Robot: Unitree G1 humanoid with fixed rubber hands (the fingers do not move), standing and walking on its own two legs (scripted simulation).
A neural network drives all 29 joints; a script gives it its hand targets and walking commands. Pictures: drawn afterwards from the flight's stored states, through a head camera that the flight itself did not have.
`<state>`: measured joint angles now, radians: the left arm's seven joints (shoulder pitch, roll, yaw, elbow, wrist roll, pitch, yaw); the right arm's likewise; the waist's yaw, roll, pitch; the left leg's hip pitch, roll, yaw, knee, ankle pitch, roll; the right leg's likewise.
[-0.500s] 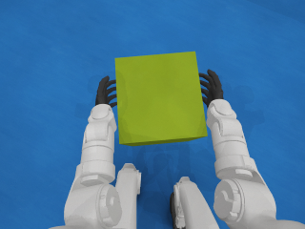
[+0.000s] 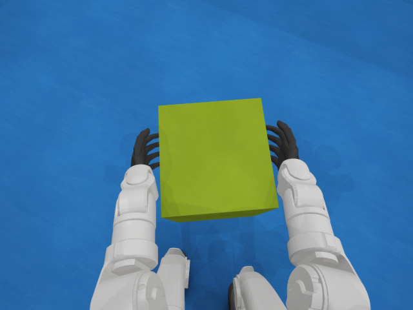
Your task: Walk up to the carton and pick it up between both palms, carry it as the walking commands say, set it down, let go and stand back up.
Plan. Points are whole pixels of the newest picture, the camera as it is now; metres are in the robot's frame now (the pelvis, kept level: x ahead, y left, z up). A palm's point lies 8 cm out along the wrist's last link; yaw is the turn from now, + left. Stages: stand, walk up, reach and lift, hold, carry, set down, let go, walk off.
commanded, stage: reach and lift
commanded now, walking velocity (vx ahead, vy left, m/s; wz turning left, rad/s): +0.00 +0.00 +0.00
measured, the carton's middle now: (213, 169) +0.40 +0.02 -0.11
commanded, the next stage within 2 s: none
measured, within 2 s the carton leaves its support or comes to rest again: neither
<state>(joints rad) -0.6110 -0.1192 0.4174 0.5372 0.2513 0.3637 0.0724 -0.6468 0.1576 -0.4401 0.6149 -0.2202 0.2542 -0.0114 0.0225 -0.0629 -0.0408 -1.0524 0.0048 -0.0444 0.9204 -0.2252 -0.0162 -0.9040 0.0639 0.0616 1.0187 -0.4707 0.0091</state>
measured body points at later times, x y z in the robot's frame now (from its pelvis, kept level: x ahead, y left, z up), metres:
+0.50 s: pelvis +0.02 +0.01 +0.05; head +0.09 +0.04 +0.50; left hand +0.37 +0.17 +0.03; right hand +0.38 -0.12 +0.05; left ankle +0.11 +0.13 -0.67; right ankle +0.01 -0.13 -0.67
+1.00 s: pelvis +0.03 +0.00 +0.07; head +0.02 +0.02 +0.52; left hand +0.35 +0.16 +0.09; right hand +0.37 -0.13 +0.10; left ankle +0.11 +0.13 -0.67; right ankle +0.01 -0.13 -0.67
